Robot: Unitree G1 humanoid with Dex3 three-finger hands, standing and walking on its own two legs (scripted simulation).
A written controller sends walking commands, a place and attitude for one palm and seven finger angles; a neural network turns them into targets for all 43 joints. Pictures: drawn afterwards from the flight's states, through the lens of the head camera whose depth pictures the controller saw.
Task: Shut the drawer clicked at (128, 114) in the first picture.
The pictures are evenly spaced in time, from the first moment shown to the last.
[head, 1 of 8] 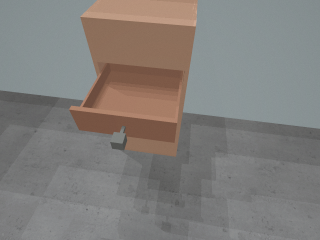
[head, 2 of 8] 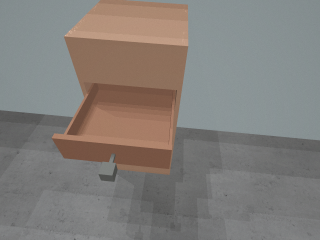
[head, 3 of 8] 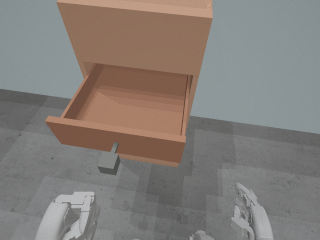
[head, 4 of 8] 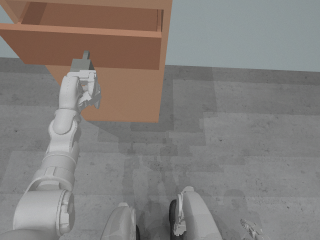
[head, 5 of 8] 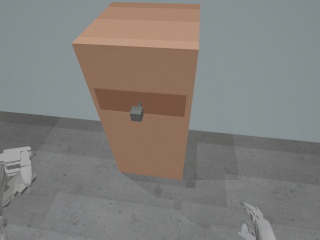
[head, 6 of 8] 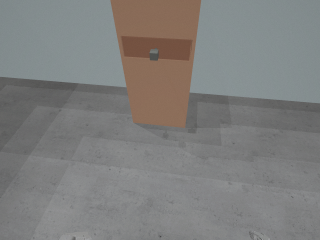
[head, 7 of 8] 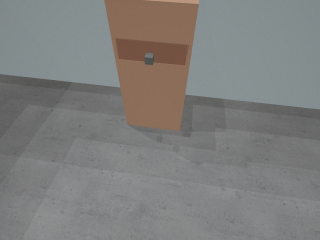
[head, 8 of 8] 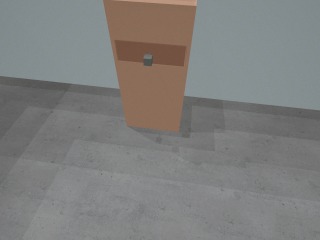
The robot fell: no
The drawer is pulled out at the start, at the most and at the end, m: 0.30 0.30 0.00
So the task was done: yes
